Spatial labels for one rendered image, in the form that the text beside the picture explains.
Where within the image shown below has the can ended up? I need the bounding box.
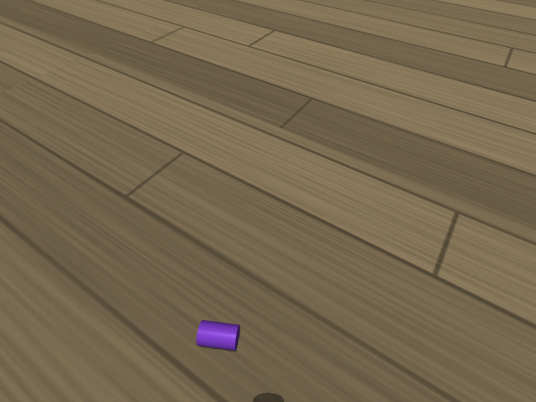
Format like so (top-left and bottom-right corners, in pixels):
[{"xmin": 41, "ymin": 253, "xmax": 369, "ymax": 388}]
[{"xmin": 197, "ymin": 320, "xmax": 240, "ymax": 351}]

